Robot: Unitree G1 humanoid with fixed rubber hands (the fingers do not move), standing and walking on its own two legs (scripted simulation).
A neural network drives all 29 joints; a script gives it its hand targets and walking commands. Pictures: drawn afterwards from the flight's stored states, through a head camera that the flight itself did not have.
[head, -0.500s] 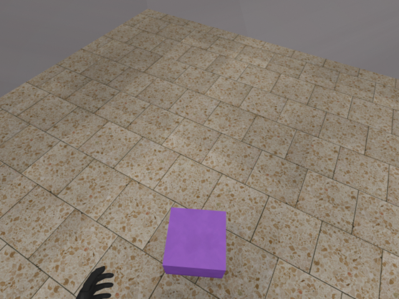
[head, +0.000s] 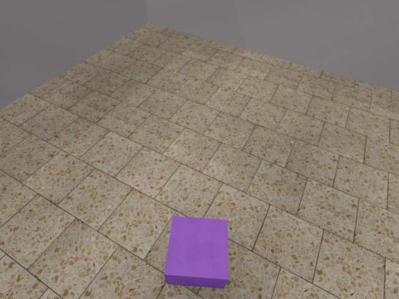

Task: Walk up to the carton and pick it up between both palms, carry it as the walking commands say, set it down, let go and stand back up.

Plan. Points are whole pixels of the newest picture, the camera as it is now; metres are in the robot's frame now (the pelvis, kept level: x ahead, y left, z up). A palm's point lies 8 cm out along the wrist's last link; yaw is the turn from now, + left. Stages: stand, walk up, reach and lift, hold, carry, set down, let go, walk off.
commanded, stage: walk up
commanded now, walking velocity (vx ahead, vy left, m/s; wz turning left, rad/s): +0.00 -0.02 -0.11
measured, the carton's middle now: (197, 251) +0.44 +0.00 -0.69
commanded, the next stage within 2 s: stand in 0.38 s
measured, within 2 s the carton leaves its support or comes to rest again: neither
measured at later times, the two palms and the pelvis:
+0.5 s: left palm out of the picture +0.03 +0.22 -0.13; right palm out of the picture -0.01 -0.25 -0.14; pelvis -0.01 -0.02 +0.01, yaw +0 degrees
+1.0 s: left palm out of the picture +0.01 +0.23 -0.14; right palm out of the picture +0.00 -0.23 -0.14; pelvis +0.00 +0.00 +0.01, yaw +1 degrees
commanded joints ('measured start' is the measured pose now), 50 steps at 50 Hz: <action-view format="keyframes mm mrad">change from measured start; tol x4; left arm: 1 -19 63 27 -57 6 4 4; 10 61 36 15 -4 4 1 -1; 13 82 104 11 4 18 -25 8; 15 25 140 23 6 8 -22 -8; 21 39 82 4 34 0 -28 -6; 50 101 48 -1 82 5 -29 8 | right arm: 1 151 -180 -41 5 -10 -12 -7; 5 37 -126 -25 -23 -11 -14 -8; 11 70 -131 -19 6 7 1 2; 14 65 -27 12 -2 19 2 9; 26 115 -61 -1 92 7 -19 6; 50 125 -66 -4 114 13 -24 -3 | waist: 1 -63 215 -13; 11 1 132 -3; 14 -21 -128 22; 15 -19 -144 41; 27 -18 -8 24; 50 -20 4 20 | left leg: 1 100 339 -328 -229 296 170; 3 25 310 -249 -244 320 193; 7 72 196 -137 -215 317 134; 10 47 183 -150 -198 224 108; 13 -75 78 -88 -130 62 16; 15 23 8 -13 -94 11 -12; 26 55 57 -54 -180 140 -11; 50 71 62 -80 -171 234 8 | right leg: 1 -202 -1 1 254 -189 30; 2 -200 -16 30 372 -227 33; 4 -154 -40 45 387 -187 37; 8 -120 -37 -8 158 -111 44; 11 6 -49 -34 -80 55 34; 13 76 -194 108 -170 166 5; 14 -45 -230 181 -223 66 -38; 16 -76 -219 168 -259 9 -49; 27 12 -151 64 -184 179 -9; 50 12 -142 23 -136 202 16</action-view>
